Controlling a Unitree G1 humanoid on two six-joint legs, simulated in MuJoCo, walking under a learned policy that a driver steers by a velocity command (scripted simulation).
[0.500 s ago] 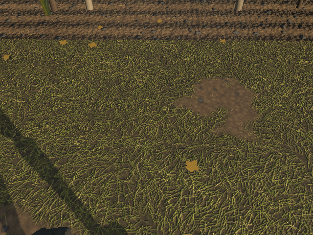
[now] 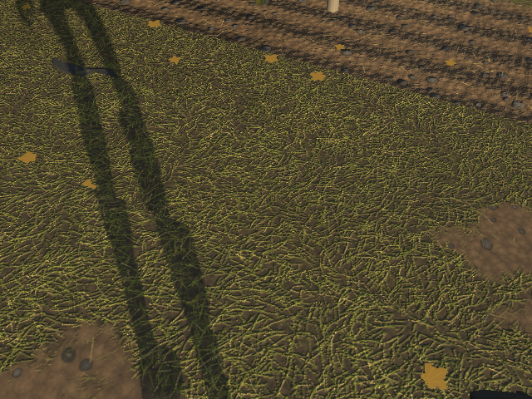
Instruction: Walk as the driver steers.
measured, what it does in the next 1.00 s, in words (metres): goes down, turning right: right foot 0.16 m lower, then left foot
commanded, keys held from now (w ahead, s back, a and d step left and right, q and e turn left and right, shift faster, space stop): w+e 1.00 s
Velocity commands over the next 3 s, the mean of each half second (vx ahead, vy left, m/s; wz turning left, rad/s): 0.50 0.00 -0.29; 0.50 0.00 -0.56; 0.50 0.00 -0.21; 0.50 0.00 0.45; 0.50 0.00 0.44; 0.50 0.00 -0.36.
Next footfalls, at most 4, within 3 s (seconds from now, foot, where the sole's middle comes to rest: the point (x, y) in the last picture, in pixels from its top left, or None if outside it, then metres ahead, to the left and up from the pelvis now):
0.54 right None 0.43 -0.14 -0.92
0.92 left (292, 343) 0.69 -0.01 -0.92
1.38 right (410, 351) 0.69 -0.35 -0.92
2.02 left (363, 249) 1.15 -0.27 -1.08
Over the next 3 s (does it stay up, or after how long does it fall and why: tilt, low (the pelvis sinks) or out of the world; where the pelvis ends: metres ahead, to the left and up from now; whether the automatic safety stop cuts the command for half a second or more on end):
stays up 1.47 -0.42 -0.30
